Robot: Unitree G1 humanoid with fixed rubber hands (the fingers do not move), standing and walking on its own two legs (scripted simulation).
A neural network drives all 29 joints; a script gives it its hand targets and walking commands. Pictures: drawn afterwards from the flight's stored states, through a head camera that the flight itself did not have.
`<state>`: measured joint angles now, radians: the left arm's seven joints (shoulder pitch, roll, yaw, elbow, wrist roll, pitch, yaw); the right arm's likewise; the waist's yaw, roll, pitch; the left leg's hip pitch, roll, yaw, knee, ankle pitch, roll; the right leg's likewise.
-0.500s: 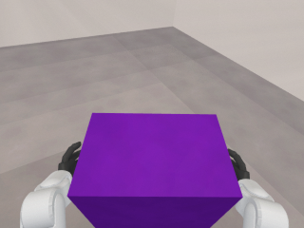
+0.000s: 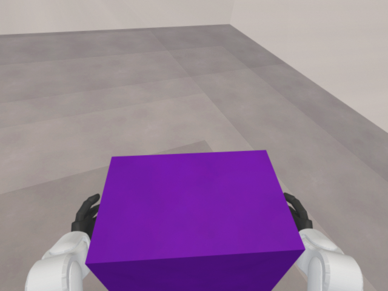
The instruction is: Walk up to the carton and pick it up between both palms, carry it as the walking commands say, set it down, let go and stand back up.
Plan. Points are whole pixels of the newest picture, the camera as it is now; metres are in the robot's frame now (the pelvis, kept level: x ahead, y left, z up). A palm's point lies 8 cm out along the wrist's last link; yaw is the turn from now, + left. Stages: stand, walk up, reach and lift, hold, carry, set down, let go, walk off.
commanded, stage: carry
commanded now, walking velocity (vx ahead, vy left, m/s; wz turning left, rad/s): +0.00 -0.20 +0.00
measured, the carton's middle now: (193, 236) +0.26 +0.00 +0.01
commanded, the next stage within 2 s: none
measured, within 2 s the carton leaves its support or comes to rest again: neither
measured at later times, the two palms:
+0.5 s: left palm (196, 254) +0.20 +0.01 +0.07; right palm out of the picture +0.16 -0.38 +0.06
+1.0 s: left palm out of the picture +0.10 -0.02 +0.11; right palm out of the picture +0.07 -0.40 +0.10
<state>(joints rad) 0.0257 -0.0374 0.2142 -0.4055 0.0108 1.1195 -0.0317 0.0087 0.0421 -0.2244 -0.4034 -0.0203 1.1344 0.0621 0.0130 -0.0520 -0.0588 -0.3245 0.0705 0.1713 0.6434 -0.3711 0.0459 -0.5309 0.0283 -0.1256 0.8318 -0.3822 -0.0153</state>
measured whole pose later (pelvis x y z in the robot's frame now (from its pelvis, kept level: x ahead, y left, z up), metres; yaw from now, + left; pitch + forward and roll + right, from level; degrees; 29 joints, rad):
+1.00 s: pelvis -0.14 -0.20 +0.01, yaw +0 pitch +0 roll +0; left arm -0.04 -0.01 0.18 -0.34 0.03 1.18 -0.04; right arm 0.04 0.04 -0.23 -0.40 -0.05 1.16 0.06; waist -0.02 0.00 -0.19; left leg -0.21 0.04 0.14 0.51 -0.31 0.02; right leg -0.32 -0.03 -0.07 0.63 -0.27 0.01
